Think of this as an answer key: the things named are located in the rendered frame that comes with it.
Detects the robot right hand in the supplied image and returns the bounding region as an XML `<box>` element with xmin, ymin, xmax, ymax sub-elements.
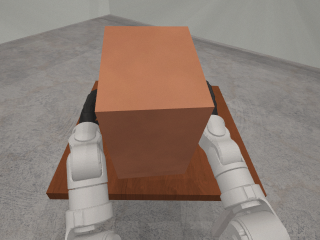
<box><xmin>206</xmin><ymin>80</ymin><xmax>218</xmax><ymax>116</ymax></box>

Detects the carton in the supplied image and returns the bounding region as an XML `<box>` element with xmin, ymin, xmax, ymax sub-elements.
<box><xmin>94</xmin><ymin>26</ymin><xmax>215</xmax><ymax>179</ymax></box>

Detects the right robot forearm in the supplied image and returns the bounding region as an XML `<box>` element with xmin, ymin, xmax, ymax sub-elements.
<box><xmin>198</xmin><ymin>115</ymin><xmax>291</xmax><ymax>240</ymax></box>

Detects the left robot forearm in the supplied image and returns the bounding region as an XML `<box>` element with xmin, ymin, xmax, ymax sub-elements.
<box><xmin>65</xmin><ymin>122</ymin><xmax>113</xmax><ymax>240</ymax></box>

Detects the table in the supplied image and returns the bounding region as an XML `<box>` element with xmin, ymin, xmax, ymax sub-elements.
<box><xmin>46</xmin><ymin>80</ymin><xmax>267</xmax><ymax>238</ymax></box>

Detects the robot left hand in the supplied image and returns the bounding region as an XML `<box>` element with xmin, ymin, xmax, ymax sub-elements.
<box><xmin>79</xmin><ymin>89</ymin><xmax>99</xmax><ymax>126</ymax></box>

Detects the robot right upper arm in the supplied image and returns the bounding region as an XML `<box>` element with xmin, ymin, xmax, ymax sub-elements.
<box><xmin>227</xmin><ymin>210</ymin><xmax>290</xmax><ymax>240</ymax></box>

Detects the robot left upper arm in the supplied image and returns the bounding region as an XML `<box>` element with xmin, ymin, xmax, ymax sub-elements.
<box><xmin>72</xmin><ymin>230</ymin><xmax>121</xmax><ymax>240</ymax></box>

